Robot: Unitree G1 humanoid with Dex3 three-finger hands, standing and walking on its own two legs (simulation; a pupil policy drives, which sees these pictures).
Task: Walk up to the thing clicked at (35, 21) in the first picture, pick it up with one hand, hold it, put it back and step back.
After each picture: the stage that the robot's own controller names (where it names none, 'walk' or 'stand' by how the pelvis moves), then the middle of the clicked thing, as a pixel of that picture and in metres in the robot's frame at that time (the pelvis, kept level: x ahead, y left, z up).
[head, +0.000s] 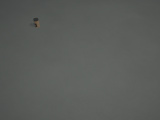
stand; (36, 22) +1.82 +0.57 -0.72
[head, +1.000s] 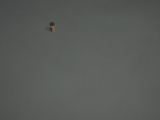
walk; (52, 27) +1.73 +0.27 -0.70
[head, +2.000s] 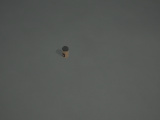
walk; (65, 52) +1.18 +0.11 -0.72
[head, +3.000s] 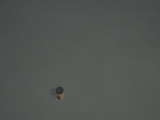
walk; (60, 93) +0.73 +0.17 -0.70
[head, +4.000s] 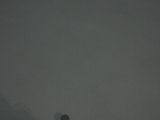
walk; out of the picture +0.47 +0.16 -0.71
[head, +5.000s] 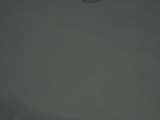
stand; out of the picture +0.34 +0.14 -0.72
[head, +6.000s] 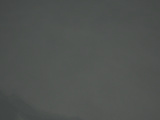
stand; out of the picture +0.35 +0.17 -0.72
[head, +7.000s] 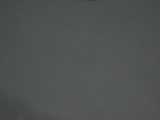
stand; out of the picture +0.34 +0.17 -0.73
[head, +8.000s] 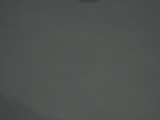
stand; out of the picture +0.33 +0.18 -0.73
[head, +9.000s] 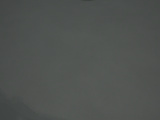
go down; out of the picture +0.32 +0.18 -0.73
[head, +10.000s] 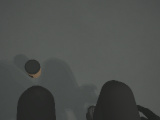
go down; (33, 69) +0.43 +0.17 -0.35
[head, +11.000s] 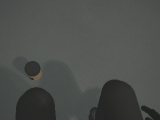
go down; (33, 71) +0.43 +0.17 -0.32
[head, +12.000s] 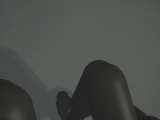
close in; out of the picture +0.43 +0.21 -0.23
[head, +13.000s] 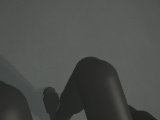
close; out of the picture +0.42 +0.22 -0.23
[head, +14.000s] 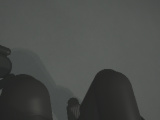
lift; out of the picture +0.36 +0.22 -0.16
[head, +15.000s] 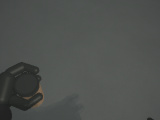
lift; (30, 91) +0.32 +0.17 +0.02
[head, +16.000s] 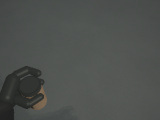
hold; (34, 93) +0.32 +0.17 +0.01
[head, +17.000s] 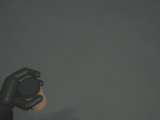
hold; (33, 94) +0.32 +0.17 +0.01
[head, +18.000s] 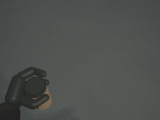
crouch; (39, 94) +0.32 +0.15 +0.01
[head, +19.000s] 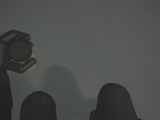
crouch; (23, 56) +0.43 +0.16 -0.08
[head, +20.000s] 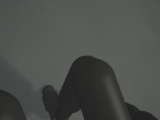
lower; out of the picture +0.44 +0.25 -0.23
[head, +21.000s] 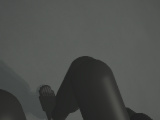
lower; out of the picture +0.43 +0.23 -0.24
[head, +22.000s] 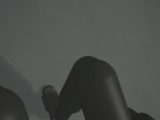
lower; out of the picture +0.43 +0.23 -0.24
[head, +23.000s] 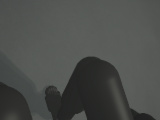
lower; out of the picture +0.42 +0.23 -0.23
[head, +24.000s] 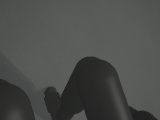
loosen; out of the picture +0.41 +0.20 -0.23
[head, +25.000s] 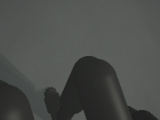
withdraw; out of the picture +0.41 +0.20 -0.23
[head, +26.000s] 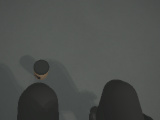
walk; (41, 70) +0.42 +0.15 -0.31
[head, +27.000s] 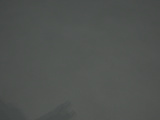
stand; out of the picture +0.33 +0.12 -0.65
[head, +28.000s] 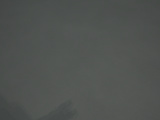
stand; out of the picture +0.35 +0.13 -0.67
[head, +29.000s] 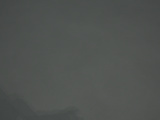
stand; out of the picture +0.34 +0.12 -0.68
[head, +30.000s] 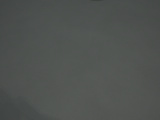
walk; out of the picture +0.35 +0.13 -0.72
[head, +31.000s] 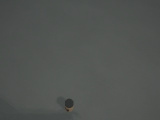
walk; (69, 105) +0.49 +0.05 -0.70
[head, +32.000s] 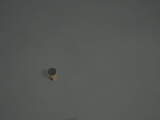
walk; (52, 74) +0.76 +0.21 -0.69
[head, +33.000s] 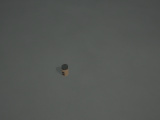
stand; (65, 70) +0.99 +0.16 -0.71
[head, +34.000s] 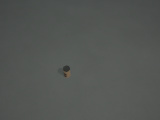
stand; (66, 71) +0.98 +0.15 -0.73
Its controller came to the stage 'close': yes
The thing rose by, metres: 0.72
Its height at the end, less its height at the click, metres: +0.00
